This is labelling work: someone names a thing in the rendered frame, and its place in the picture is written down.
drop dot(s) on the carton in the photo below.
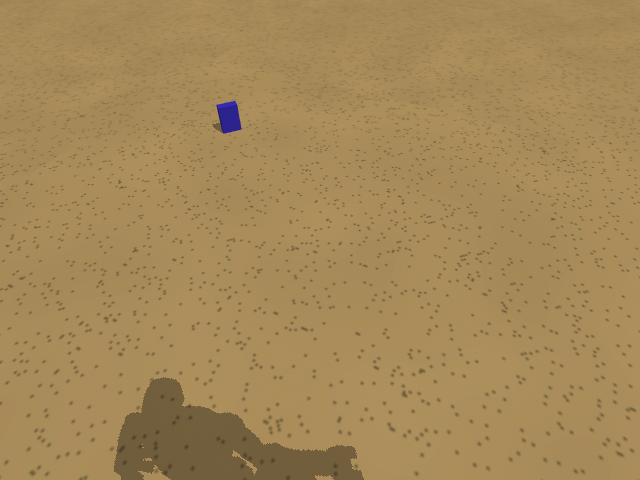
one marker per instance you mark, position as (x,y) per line
(229,117)

